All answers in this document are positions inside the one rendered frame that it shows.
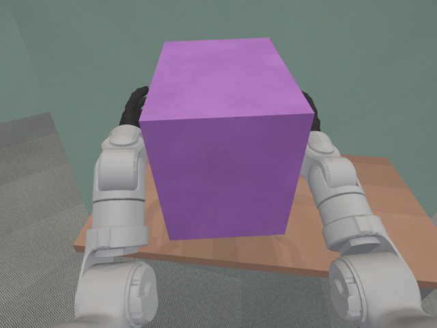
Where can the robot left hand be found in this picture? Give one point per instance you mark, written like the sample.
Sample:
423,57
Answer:
133,107

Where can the robot right hand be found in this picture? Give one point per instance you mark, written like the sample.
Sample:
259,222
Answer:
316,122

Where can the carton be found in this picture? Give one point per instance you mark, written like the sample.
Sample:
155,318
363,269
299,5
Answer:
225,128

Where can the table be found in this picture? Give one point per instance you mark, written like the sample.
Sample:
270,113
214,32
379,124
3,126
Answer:
302,249

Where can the right robot upper arm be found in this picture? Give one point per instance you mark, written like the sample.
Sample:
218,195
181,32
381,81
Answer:
376,290

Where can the left robot upper arm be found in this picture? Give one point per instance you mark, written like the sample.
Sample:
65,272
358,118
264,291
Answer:
115,295

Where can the robot right forearm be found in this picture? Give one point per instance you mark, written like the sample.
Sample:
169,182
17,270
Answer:
349,224

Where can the robot left forearm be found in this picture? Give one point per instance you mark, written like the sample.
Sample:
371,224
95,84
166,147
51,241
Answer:
118,217

